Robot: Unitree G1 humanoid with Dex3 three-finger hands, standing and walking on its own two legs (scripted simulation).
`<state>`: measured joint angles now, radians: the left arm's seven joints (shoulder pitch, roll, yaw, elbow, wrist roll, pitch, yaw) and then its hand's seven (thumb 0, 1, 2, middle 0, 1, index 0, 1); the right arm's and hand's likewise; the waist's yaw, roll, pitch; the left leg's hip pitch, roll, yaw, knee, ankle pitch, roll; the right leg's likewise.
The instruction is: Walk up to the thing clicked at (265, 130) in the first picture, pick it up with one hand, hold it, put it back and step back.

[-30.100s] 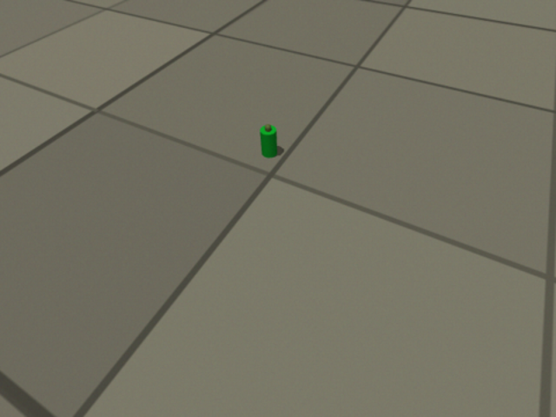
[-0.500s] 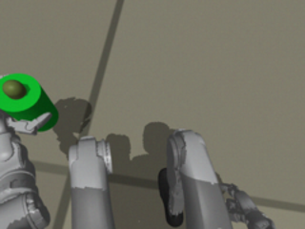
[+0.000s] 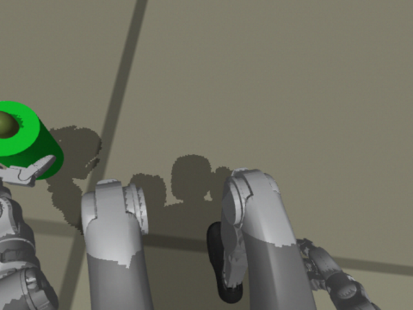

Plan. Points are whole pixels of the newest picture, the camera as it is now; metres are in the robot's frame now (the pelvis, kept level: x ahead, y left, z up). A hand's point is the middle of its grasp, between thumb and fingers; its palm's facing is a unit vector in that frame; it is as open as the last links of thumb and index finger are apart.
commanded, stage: lower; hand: left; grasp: from the side
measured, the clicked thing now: (21, 142) +0.40 +0.31 -0.11
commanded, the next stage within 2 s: loosen in 1.16 s
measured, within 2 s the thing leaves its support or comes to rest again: rests again in 1.84 s
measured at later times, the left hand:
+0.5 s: hand (29, 154) +0.39 +0.32 -0.17, palm faces +0.42 -0.91 -0.04, open 11.7 cm
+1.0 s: hand (35, 157) +0.39 +0.32 -0.20, palm faces +0.44 -0.90 -0.04, open 11.7 cm
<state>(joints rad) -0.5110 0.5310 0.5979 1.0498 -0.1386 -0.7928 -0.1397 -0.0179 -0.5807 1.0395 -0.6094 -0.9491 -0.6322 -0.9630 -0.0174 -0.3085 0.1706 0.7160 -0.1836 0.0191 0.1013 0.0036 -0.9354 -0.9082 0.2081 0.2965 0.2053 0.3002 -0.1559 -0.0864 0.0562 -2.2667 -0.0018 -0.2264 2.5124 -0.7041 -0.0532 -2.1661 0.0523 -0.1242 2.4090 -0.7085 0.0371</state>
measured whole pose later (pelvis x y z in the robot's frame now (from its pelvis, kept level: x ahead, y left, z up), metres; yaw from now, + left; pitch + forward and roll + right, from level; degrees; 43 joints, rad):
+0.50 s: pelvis -0.01 +0.01 -0.02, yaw -3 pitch +20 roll -13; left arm -0.51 0.66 0.64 1.20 -0.13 -0.91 -0.10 -0.02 -0.57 1.03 -0.61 -0.94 -0.64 -0.95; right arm -0.09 -0.35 0.31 0.67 -0.26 0.02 0.12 0.00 -0.94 -0.91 0.21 0.30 0.21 0.30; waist -0.20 -0.18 0.19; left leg -2.25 -0.01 -0.30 2.60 -0.71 -0.06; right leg -2.13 0.07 -0.18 2.44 -0.69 0.05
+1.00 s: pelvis -0.01 +0.01 -0.02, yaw -5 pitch +15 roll -15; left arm -0.51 0.74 0.64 1.27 -0.11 -0.98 -0.02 -0.02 -0.57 1.03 -0.61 -0.94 -0.63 -0.96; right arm -0.15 -0.35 0.39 0.63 -0.31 0.00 0.14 0.00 -0.92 -0.90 0.21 0.30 0.21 0.30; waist -0.20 -0.24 0.25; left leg -2.23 -0.01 -0.35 2.64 -0.71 -0.04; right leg -2.09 0.09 -0.21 2.44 -0.67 0.06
